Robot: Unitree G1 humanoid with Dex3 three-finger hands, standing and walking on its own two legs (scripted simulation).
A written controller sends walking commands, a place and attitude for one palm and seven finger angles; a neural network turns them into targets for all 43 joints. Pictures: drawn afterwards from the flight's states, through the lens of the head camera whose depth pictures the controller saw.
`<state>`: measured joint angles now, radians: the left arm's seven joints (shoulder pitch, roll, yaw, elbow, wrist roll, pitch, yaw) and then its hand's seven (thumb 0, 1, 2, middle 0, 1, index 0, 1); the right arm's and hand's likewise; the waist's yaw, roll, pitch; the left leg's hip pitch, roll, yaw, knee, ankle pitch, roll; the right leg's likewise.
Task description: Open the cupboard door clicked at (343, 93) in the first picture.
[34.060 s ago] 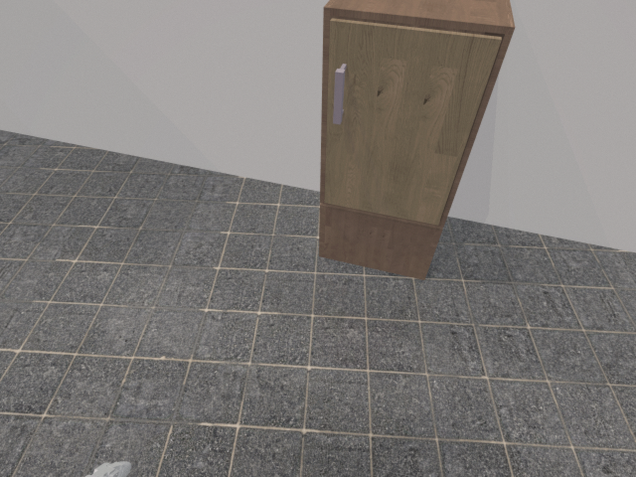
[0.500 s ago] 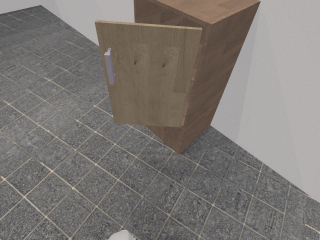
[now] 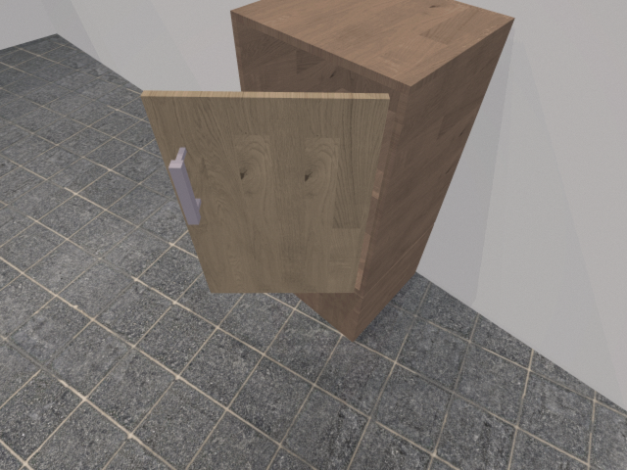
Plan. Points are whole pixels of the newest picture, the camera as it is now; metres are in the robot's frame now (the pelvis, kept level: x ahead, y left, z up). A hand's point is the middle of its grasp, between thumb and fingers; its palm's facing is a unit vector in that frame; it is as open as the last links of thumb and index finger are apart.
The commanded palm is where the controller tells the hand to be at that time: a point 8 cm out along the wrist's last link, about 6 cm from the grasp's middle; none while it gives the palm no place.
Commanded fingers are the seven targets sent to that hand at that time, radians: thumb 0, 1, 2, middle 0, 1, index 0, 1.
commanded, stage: come to a stop and stand still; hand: left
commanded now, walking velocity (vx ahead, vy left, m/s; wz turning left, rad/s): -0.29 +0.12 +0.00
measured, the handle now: (188, 187) +0.59 +0.26 -0.02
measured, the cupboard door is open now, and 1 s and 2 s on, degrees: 43 43 43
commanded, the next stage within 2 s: none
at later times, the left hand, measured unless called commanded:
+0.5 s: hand out of the picture +0.07 +0.19 -0.17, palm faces +0.07 -0.96 -0.26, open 7.4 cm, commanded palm none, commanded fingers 0.00 0.90 0.90 -0.20 -0.30 -0.20 -0.30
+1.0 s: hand out of the picture -0.07 +0.19 -0.18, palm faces +0.11 -0.97 -0.20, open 7.4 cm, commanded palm none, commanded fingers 0.00 0.90 0.90 -0.20 -0.30 -0.20 -0.30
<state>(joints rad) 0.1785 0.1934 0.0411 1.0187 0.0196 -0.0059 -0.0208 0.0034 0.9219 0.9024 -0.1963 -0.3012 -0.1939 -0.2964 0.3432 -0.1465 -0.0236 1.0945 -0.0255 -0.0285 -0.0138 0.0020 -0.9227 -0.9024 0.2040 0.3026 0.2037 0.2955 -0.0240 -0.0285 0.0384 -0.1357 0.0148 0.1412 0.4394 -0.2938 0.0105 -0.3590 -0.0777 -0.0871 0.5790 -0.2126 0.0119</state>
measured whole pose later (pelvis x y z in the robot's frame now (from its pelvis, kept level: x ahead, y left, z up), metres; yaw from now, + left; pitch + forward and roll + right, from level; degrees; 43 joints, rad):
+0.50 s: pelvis +0.02 -0.01 -0.01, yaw +2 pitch +0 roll +1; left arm 0.19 0.22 0.03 0.97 0.01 0.04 0.03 0.00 0.91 0.90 -0.20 -0.30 -0.20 -0.30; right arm 0.21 -0.17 -0.04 0.97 -0.03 0.03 -0.02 0.00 -0.91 -0.90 0.20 0.30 0.20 0.30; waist 0.01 -0.02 0.05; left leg -0.25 0.02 0.10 0.56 -0.31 0.01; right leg -0.27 -0.03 -0.05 0.64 -0.27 -0.01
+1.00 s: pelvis -0.08 +0.01 -0.01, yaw +3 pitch -4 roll -1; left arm 0.37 0.17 0.03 0.93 0.03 0.03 0.02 0.00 0.91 0.90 -0.20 -0.30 -0.20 -0.30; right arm 0.23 -0.19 -0.04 0.93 -0.03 0.06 0.00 0.01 -0.91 -0.90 0.20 0.30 0.20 0.30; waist 0.01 0.01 0.03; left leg -0.35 -0.02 0.06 0.55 -0.20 0.06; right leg -0.28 -0.01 -0.05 0.57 -0.29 -0.01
